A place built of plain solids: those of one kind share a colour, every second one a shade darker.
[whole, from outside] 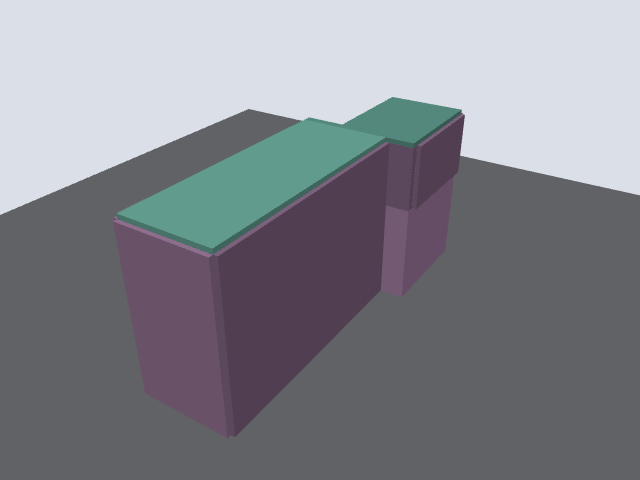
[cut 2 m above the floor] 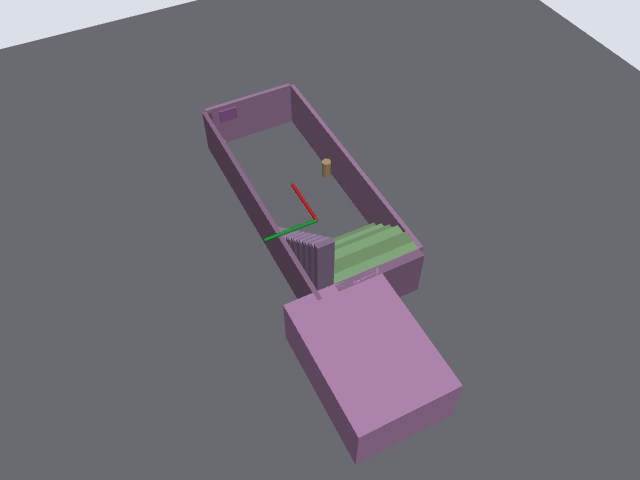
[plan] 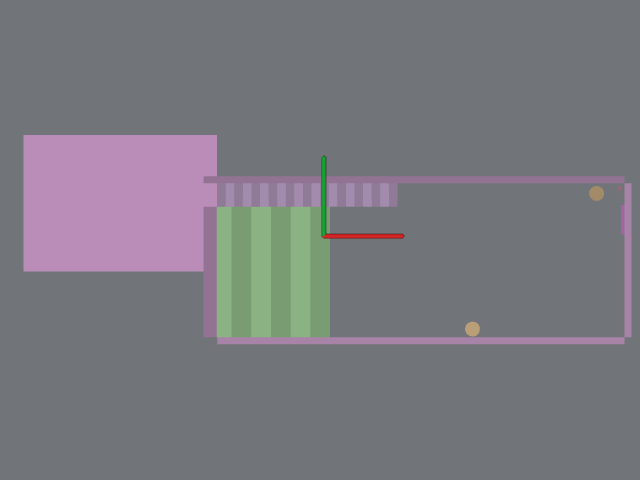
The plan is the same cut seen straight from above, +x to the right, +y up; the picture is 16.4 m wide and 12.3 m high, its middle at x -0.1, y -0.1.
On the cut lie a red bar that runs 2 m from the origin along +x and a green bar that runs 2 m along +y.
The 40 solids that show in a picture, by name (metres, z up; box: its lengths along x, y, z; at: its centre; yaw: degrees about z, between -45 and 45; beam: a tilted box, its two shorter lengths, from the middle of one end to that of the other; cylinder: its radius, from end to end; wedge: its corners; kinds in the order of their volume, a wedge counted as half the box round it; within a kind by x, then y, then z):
{
 "floor_1": {"box": [4.97, 3.5, 4.67], "at": [-5.22, 0.84, 2.03]},
 "wall_1": {"box": [4.62, 0.18, 2.82], "at": [-5.39, 2.68, 5.78]},
 "wall_2": {"box": [0.35, 3.35, 7.24], "at": [-2.91, -0.92, 3.57]},
 "wall_3": {"box": [0.35, 1.24, 2.82], "at": [-2.91, 1.97, 5.78]},
 "wall_4": {"box": [10.79, 0.18, 7.24], "at": [2.31, 1.44, 3.57]},
 "wall_5": {"box": [10.44, 0.18, 7.24], "at": [2.48, -2.68, 3.57]},
 "wall_6": {"box": [0.18, 3.95, 7.24], "at": [7.79, -0.62, 3.57]},
 "mass_1": {"box": [0.38, 3.35, 2.79], "at": [-2.56, -0.92, 1.35]},
 "mass_2": {"box": [0.51, 3.35, 2.33], "at": [-2.12, -0.92, 1.12]},
 "mass_3": {"box": [0.51, 3.35, 1.88], "at": [-1.61, -0.92, 0.89]},
 "mass_4": {"box": [0.51, 3.35, 1.42], "at": [-1.11, -0.92, 0.66]},
 "mass_5": {"box": [0.51, 3.35, 0.96], "at": [-0.6, -0.92, 0.43]},
 "mass_6": {"box": [0.51, 3.35, 0.51], "at": [-0.1, -0.92, 0.2]},
 "roof_1": {"box": [4.62, 3.5, 0.2], "at": [-5.39, 0.84, 7.29]},
 "roof_2": {"box": [0.35, 5.19, 0.2], "at": [-2.91, 0.0, 7.29]},
 "roof_3": {"box": [10.44, 3.95, 0.2], "at": [2.48, -0.62, 7.29]},
 "tread_1": {"wedge": [[-2.74, 0.75, -0.05], [-2.74, 0.75, 4.18], [-2.74, 1.35, -0.05], [-2.74, 1.35, 4.18], [-2.52, 0.75, -0.05], [-2.52, 0.75, 4.18], [-2.52, 1.35, -0.05], [-2.52, 1.35, 4.18]]},
 "tread_2": {"wedge": [[-2.52, 0.75, -0.05], [-2.52, 0.75, 3.98], [-2.52, 1.35, -0.05], [-2.52, 1.35, 3.98], [-2.3, 1.35, -0.05], [-2.3, 1.35, 3.98], [-2.29, 0.75, -0.05], [-2.29, 0.75, 3.98]]},
 "tread_3": {"wedge": [[-2.3, 0.75, -0.05], [-2.3, 0.75, 3.78], [-2.3, 1.35, -0.05], [-2.3, 1.35, 3.78], [-2.08, 0.75, -0.05], [-2.08, 0.75, 3.78], [-2.08, 1.35, -0.05], [-2.08, 1.35, 3.78]]},
 "tread_4": {"wedge": [[-2.08, 0.75, -0.05], [-2.08, 0.75, 3.58], [-2.08, 1.35, -0.05], [-2.08, 1.35, 3.58], [-1.85, 0.75, -0.05], [-1.85, 0.75, 3.58], [-1.85, 1.35, -0.05], [-1.85, 1.35, 3.58]]},
 "tread_5": {"wedge": [[-1.86, 0.75, -0.05], [-1.86, 0.75, 3.38], [-1.86, 1.35, -0.05], [-1.86, 1.35, 3.38], [-1.64, 0.75, -0.05], [-1.64, 0.75, 3.38], [-1.64, 1.35, -0.05], [-1.64, 1.35, 3.38]]},
 "tread_6": {"wedge": [[-1.64, 0.75, -0.05], [-1.64, 0.75, 3.18], [-1.64, 1.35, -0.05], [-1.64, 1.35, 3.18], [-1.42, 0.75, -0.05], [-1.42, 0.75, 3.18], [-1.42, 1.35, -0.05], [-1.42, 1.35, 3.18]]},
 "tread_7": {"wedge": [[-1.42, 0.75, -0.05], [-1.42, 0.75, 2.98], [-1.42, 1.35, -0.05], [-1.42, 1.35, 2.98], [-1.2, 0.75, -0.05], [-1.2, 0.75, 2.98], [-1.19, 1.35, -0.05], [-1.19, 1.35, 2.98]]},
 "tread_8": {"wedge": [[-1.2, 0.75, -0.05], [-1.2, 0.75, 2.79], [-1.2, 1.35, -0.05], [-1.2, 1.35, 2.79], [-0.98, 0.75, -0.05], [-0.98, 0.75, 2.79], [-0.97, 1.35, -0.05], [-0.97, 1.35, 2.79]]},
 "tread_9": {"wedge": [[-0.98, 0.75, -0.05], [-0.98, 0.75, 2.59], [-0.98, 1.35, -0.05], [-0.98, 1.35, 2.59], [-0.76, 0.75, -0.05], [-0.76, 0.75, 2.59], [-0.76, 1.35, -0.05], [-0.76, 1.35, 2.59]]},
 "tread_10": {"wedge": [[-0.76, 0.75, -0.05], [-0.76, 0.75, 2.39], [-0.76, 1.35, -0.05], [-0.76, 1.35, 2.39], [-0.54, 0.75, -0.05], [-0.54, 0.75, 2.39], [-0.53, 1.35, -0.05], [-0.53, 1.35, 2.39]]},
 "tread_11": {"wedge": [[-0.54, 0.75, -0.05], [-0.54, 0.75, 2.19], [-0.54, 1.35, -0.05], [-0.54, 1.35, 2.19], [-0.32, 0.75, -0.05], [-0.32, 0.75, 2.19], [-0.32, 1.35, -0.05], [-0.32, 1.35, 2.19]]},
 "tread_12": {"wedge": [[-0.32, 0.75, -0.05], [-0.32, 0.75, 1.99], [-0.32, 1.35, -0.05], [-0.32, 1.35, 1.99], [-0.1, 0.75, -0.05], [-0.1, 0.75, 1.99], [-0.09, 1.35, -0.05], [-0.09, 1.35, 1.99]]},
 "tread_13": {"wedge": [[-0.1, 0.75, -0.05], [-0.1, 0.75, 1.79], [-0.1, 1.35, -0.05], [-0.1, 1.35, 1.79], [0.12, 1.35, -0.05], [0.12, 1.35, 1.79], [0.13, 0.75, -0.05], [0.13, 0.75, 1.79]]},
 "tread_14": {"wedge": [[0.12, 0.75, -0.05], [0.12, 0.75, 1.59], [0.12, 1.35, -0.05], [0.12, 1.35, 1.59], [0.34, 0.75, -0.05], [0.34, 0.75, 1.59], [0.34, 1.35, -0.05], [0.34, 1.35, 1.59]]},
 "tread_15": {"wedge": [[0.34, 0.75, -0.05], [0.34, 0.75, 1.39], [0.34, 1.35, -0.05], [0.34, 1.35, 1.39], [0.56, 1.35, -0.05], [0.56, 1.35, 1.39], [0.57, 0.75, -0.05], [0.57, 0.75, 1.39]]},
 "tread_16": {"wedge": [[0.56, 0.75, -0.05], [0.56, 0.75, 1.19], [0.56, 1.35, -0.05], [0.56, 1.35, 1.19], [0.78, 0.75, -0.05], [0.78, 0.75, 1.19], [0.79, 1.35, -0.05], [0.79, 1.35, 1.19]]},
 "tread_17": {"wedge": [[0.78, 0.75, -0.05], [0.78, 0.75, 0.99], [0.78, 1.35, -0.05], [0.78, 1.35, 0.99], [1.0, 0.75, -0.05], [1.0, 0.75, 0.99], [1.0, 1.35, -0.05], [1.0, 1.35, 0.99]]},
 "tread_18": {"wedge": [[1.0, 0.75, -0.05], [1.0, 0.75, 0.8], [1.0, 1.35, -0.05], [1.0, 1.35, 0.8], [1.22, 0.75, -0.05], [1.22, 0.75, 0.8], [1.22, 1.35, -0.05], [1.22, 1.35, 0.8]]},
 "tread_19": {"wedge": [[1.22, 0.75, -0.05], [1.22, 0.75, 0.6], [1.22, 1.35, -0.05], [1.22, 1.35, 0.6], [1.44, 0.75, -0.05], [1.44, 0.75, 0.6], [1.44, 1.35, -0.05], [1.44, 1.35, 0.6]]},
 "tread_20": {"wedge": [[1.44, 0.75, -0.05], [1.44, 0.75, 0.4], [1.44, 1.35, -0.05], [1.44, 1.35, 0.4], [1.66, 1.35, -0.05], [1.66, 1.35, 0.4], [1.67, 0.75, -0.05], [1.67, 0.75, 0.4]]},
 "tread_21": {"wedge": [[1.66, 0.75, -0.05], [1.66, 0.75, 0.2], [1.66, 1.35, -0.05], [1.66, 1.35, 0.2], [1.88, 0.75, -0.05], [1.88, 0.75, 0.2], [1.88, 1.35, -0.05], [1.88, 1.35, 0.2]]},
 "bin_1": {"cylinder": 0.19, "from": [3.81, -2.38, 0.0], "to": [3.81, -2.38, 0.75]},
 "bin_2": {"cylinder": 0.19, "from": [6.99, 1.09, 0.0], "to": [6.99, 1.09, 0.75]},
 "cabinet_1": {"box": [0.09, 0.77, 0.57], "at": [7.66, 0.42, 1.51]}
}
